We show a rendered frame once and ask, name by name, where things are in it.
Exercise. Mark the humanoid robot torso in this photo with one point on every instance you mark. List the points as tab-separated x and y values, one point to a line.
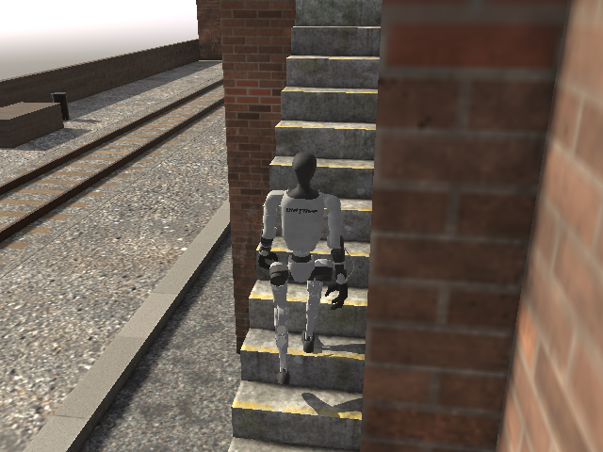
301	230

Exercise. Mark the robot left forearm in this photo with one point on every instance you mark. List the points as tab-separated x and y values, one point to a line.
265	244

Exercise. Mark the robot head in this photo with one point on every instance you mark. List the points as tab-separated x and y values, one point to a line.
304	166

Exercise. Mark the robot left hand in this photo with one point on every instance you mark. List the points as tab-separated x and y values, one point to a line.
261	259

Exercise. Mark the right robot upper arm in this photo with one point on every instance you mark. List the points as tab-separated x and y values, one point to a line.
333	204

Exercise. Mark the robot right forearm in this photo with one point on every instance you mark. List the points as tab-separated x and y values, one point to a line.
340	263

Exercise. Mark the robot right hand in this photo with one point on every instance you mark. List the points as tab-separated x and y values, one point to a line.
343	294

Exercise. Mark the left robot upper arm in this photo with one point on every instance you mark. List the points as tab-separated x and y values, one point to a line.
273	201

